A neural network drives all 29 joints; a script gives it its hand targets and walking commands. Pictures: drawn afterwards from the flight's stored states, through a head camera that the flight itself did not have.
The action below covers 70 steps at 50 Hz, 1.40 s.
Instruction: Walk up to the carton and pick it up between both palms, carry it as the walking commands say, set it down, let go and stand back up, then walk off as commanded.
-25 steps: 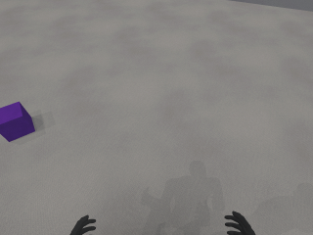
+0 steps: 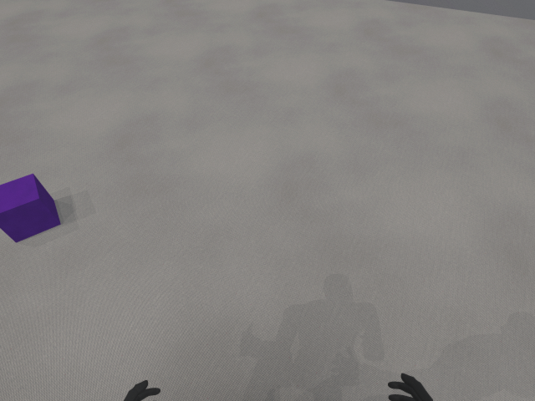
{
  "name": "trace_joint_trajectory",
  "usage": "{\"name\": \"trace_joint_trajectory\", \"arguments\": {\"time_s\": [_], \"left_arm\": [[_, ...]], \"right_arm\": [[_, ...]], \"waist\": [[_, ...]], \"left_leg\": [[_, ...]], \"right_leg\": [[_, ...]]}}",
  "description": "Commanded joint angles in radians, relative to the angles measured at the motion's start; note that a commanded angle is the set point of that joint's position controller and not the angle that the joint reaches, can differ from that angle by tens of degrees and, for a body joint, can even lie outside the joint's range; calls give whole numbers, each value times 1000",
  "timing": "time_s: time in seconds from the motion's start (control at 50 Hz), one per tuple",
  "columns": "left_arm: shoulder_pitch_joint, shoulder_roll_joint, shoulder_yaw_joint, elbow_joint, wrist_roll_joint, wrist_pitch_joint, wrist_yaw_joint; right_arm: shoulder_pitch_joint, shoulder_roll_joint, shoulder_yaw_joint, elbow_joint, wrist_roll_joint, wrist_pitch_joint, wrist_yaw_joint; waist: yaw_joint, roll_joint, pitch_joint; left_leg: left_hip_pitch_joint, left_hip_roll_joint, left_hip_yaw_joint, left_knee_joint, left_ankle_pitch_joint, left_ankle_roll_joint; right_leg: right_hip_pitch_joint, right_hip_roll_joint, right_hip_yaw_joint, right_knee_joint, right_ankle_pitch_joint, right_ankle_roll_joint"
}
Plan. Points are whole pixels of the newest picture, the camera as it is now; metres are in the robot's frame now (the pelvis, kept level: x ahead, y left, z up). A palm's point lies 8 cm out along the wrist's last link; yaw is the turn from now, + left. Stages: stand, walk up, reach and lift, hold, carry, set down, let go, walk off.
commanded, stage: stand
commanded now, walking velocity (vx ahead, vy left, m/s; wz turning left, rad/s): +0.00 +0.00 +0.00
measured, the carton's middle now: (24, 207) +1.02 +1.10 -0.67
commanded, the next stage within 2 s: walk up in 0.88 s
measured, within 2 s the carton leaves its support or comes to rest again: neither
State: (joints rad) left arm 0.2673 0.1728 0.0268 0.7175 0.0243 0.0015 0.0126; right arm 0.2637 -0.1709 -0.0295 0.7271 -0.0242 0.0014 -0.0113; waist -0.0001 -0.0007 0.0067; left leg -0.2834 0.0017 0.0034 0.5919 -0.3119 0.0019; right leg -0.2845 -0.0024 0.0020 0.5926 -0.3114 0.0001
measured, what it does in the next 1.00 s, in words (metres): stands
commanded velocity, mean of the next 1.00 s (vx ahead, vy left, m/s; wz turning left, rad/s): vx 0.00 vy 0.00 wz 0.00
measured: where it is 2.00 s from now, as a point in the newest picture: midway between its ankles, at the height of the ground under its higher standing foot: outside the picture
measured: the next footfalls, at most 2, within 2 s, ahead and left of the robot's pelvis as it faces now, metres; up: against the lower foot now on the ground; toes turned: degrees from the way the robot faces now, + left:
left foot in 1.66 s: -0.05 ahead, +0.21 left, +0.00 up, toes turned +28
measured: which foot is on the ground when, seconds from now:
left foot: down 0.00-1.00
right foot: down 0.00-1.00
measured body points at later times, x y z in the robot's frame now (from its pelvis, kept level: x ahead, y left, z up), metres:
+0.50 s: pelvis +0.00 +0.00 +0.01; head +0.01 +0.00 +0.46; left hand +0.07 +0.24 -0.13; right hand +0.07 -0.24 -0.13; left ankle +0.00 +0.12 -0.73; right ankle +0.00 -0.12 -0.73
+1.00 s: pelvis +0.00 +0.00 +0.01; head +0.01 +0.00 +0.46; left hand +0.01 +0.23 -0.15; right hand +0.01 -0.23 -0.15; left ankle +0.00 +0.12 -0.73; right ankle +0.00 -0.12 -0.73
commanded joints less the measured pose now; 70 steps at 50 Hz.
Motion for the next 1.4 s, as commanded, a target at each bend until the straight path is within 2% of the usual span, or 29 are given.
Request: {"name": "trace_joint_trajectory", "arguments": {"time_s": [0.0, 0.36, 1.04, 1.06, 1.08, 1.1, 1.12, 1.14, 1.16, 1.18, 1.2, 1.22, 1.24, 1.26, 1.28, 1.3, 1.32, 1.34, 1.38], "left_arm": [[10, 85, 23, -52, -1, -13, 4], [35, 88, 28, 49, -5, -14, 12], [93, 43, 9, 348, -12, -10, 27], [22, 159, 96, 328, -28, 10, 40], [38, 131, 88, 267, -26, 8, 55], [84, 86, 77, 280, -14, 12, 59], [101, 59, 70, 273, -8, 16, 59], [113, 53, 69, 263, -6, 16, 59], [128, 42, 47, 228, 1, 9, 60], [169, 65, 51, 226, 4, 2, 62], [197, 153, 68, 226, 13, -5, 61], [183, 173, 77, 212, 19, -1, 59], [132, 152, 68, 189, 21, 0, 57], [75, 188, 67, 189, 22, -1, 60], [36, 174, 65, 181, 21, -5, 62], [18, 158, 61, 187, 17, -8, 63], [20, 149, 60, 192, 14, -9, 60], [32, 147, 63, 195, 16, -10, 57], [58, 160, 71, 194, 16, -8, 51]], "right_arm": [[9, -85, -22, -51, 1, -13, -3], [35, -88, -28, 48, 5, -14, -12], [95, -47, -5, 340, 12, -11, -27], [50, -182, -42, 236, 18, -9, -50], [45, -164, -42, 223, 8, -1, -33], [24, -179, -55, 200, -1, 5, -28], [22, -185, -61, 174, -5, 11, -26], [7, -186, -63, 158, -7, 18, -26], [11, -155, -45, 161, -13, 24, -26], [-22, -128, -36, 146, -20, 23, -25], [-68, -73, -22, 106, -13, 24, -20], [-74, -84, -32, 87, -18, 28, -23], [-63, -107, -42, 95, -21, 30, -19], [-67, -88, -44, 97, -13, 32, -9], [-45, -82, -47, 101, -11, 34, 3], [-31, -72, -46, 99, -5, 38, 14], [-28, -67, -43, 97, 4, 42, 22], [-45, -67, -41, 87, 11, 46, 29], [-83, -73, -40, 68, 15, 50, 35]], "waist": [[0, 1, -18], [1, 1, 6], [1, 1, 71], [2, -14, 129], [26, 159, 27], [33, 191, 23], [29, 191, 21], [40, 183, 29], [43, 151, 15], [72, 65, 12], [100, -136, 8], [98, -277, -6], [58, -145, 8], [39, -94, 30], [12, -77, 29], [-1, -106, 31], [-1, -138, 32], [9, -165, 29], [29, -173, 11]], "left_leg": [[4, 50, -66, -107, 141, 37], [28, 56, -74, -149, 148, 41], [76, 68, -73, -235, 145, 34], [61, 228, -162, -121, 496, 48], [-29, 204, -269, -160, 474, 97], [-42, 232, -314, -178, 440, 133], [-62, 244, -346, -188, 377, 161], [-104, 238, -365, -186, 298, 165], [-178, 200, -323, -136, 215, 152], [-279, 125, -243, -54, 92, 99], [-396, 2, -89, 171, -116, 26], [-389, -36, 2, 431, -323, 2], [-352, 38, -12, 525, -295, -2], [-314, 50, -14, 554, -259, 1], [-287, 61, -9, 546, -190, -5], [-273, 56, 4, 483, -146, -8], [-260, 43, 25, 421, -115, -13], [-258, 34, 33, 362, -98, -14], [-235, 23, 48, 262, -98, -11]], "right_leg": [[6, -49, 65, -105, 142, -40], [29, -56, 73, -147, 148, -43], [75, -67, 72, -233, 149, -32], [-40, -21, -41, 12, 223, -21], [35, -40, -64, 58, 43, 5], [0, -24, -57, 110, -44, 12], [-21, -14, -45, 128, -86, 16], [-11, -18, -28, 99, -101, 13], [73, -4, -34, 5, -109, 12], [166, -79, 31, -128, -95, -8], [199, -293, 222, -285, -102, -89], [147, -453, 392, -360, 98, -181], [78, -474, 332, -352, 233, -202], [51, -435, 252, -338, 327, -221], [43, -382, 158, -318, 346, -198], [54, -336, 77, -298, 368, -167], [63, -305, 17, -280, 383, -145], [87, -296, -11, -270, 384, -134], [116, -302, -37, -254, 364, -130]]}}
